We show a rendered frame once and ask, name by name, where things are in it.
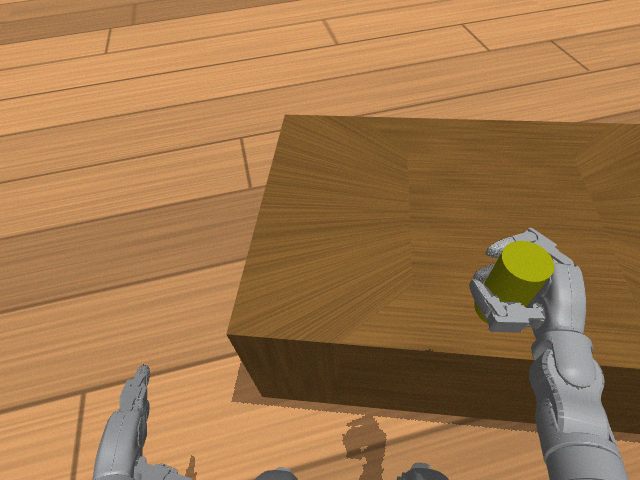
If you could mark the right robot arm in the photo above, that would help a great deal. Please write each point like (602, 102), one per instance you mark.
(575, 436)

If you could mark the can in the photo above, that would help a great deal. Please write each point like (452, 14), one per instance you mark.
(519, 273)

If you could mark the right robot hand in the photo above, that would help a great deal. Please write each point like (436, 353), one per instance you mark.
(559, 304)

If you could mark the left robot hand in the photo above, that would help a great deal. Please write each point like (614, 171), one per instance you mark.
(120, 450)

